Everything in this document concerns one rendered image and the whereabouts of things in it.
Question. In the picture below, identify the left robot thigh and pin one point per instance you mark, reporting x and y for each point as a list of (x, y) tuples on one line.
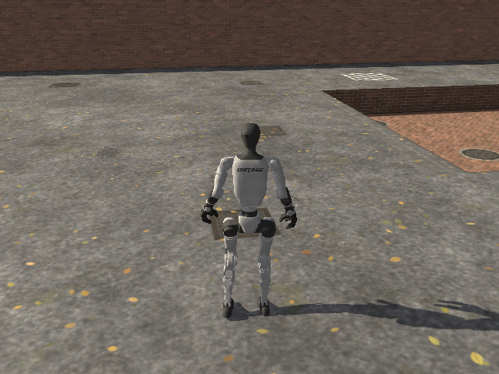
[(230, 232)]

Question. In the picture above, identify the humanoid robot torso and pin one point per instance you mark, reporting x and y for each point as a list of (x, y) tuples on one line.
[(249, 186)]

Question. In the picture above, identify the right robot hand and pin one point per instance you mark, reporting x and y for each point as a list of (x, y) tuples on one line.
[(293, 219)]

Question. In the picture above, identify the left robot upper arm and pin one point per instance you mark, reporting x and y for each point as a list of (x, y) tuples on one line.
[(221, 175)]

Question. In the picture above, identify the right robot forearm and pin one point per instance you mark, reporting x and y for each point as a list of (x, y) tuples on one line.
[(287, 204)]

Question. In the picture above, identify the left robot hand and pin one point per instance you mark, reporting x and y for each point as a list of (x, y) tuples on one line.
[(204, 215)]

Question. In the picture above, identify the left robot forearm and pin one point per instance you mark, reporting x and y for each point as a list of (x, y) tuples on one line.
[(210, 202)]

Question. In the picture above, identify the right robot upper arm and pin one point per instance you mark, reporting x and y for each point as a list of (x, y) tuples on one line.
[(278, 175)]

